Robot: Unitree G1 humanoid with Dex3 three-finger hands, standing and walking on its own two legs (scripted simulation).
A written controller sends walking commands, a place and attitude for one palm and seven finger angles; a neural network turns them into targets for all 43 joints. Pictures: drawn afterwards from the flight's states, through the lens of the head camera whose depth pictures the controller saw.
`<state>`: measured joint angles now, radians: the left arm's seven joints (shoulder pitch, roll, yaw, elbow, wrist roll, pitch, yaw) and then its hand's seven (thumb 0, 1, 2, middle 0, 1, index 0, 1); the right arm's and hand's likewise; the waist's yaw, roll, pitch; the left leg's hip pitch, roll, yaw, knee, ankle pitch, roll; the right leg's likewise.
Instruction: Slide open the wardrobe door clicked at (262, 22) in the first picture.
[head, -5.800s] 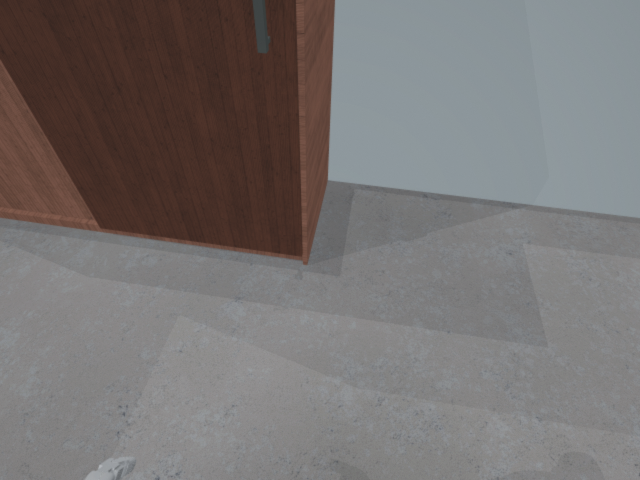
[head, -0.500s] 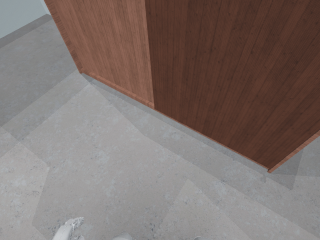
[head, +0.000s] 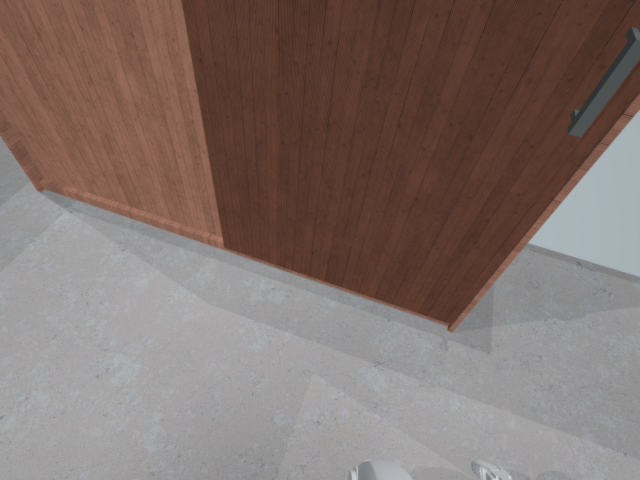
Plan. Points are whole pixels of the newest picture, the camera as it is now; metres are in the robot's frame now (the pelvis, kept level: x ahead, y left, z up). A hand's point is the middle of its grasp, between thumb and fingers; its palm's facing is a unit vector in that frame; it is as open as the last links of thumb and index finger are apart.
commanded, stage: turn to face it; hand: right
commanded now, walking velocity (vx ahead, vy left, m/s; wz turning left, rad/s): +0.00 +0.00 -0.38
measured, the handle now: (603, 84) +0.70 -0.39 +0.18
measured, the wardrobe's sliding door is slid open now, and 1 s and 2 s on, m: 0.00 0.00 0.00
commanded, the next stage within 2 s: take the last steps up to it in 0.26 s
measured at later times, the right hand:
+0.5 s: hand out of the picture -0.01 -0.27 -0.17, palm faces +0.22 +0.95 -0.23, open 7.3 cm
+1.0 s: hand out of the picture -0.02 -0.20 -0.15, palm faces +0.32 +0.93 -0.19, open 7.3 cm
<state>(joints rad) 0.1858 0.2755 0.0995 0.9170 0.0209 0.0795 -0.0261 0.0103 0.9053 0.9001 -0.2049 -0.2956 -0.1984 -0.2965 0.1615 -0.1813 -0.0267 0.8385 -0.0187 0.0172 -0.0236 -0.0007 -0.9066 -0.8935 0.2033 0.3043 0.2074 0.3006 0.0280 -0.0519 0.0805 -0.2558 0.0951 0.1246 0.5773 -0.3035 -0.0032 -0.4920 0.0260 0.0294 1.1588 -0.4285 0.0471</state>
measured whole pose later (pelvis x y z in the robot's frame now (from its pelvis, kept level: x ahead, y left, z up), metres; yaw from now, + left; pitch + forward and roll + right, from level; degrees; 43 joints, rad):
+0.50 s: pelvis -0.01 -0.06 +0.01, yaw -10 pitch -1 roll +1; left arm 0.17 0.17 0.02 0.96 0.02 0.00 0.01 0.01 0.90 0.90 -0.21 -0.30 -0.20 -0.30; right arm 0.23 -0.25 -0.06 1.00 -0.01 0.05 -0.01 0.00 -0.91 -0.89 0.20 0.30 0.20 0.30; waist -0.02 0.02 0.07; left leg -0.40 0.09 0.06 0.98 -0.44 -0.08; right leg -0.19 0.01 -0.04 0.44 -0.25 -0.05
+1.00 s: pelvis +0.08 -0.06 +0.01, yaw -14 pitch -1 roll +0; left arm 0.28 0.20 0.07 1.07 0.02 0.02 -0.03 0.01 0.91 0.90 -0.20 -0.30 -0.19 -0.30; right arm 0.44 -0.12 -0.02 1.12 -0.02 -0.06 -0.02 0.00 -0.92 -0.89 0.20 0.30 0.20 0.30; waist -0.02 -0.02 0.02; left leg -0.01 0.06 0.14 0.33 -0.29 -0.02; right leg -0.55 -0.10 -0.05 0.91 -0.18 0.03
